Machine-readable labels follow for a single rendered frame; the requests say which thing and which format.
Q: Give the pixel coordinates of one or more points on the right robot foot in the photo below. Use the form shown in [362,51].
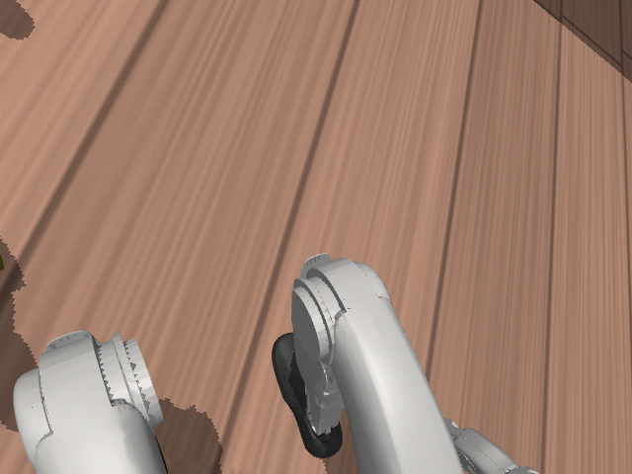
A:
[292,388]

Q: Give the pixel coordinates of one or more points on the right robot hand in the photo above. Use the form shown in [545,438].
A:
[477,454]

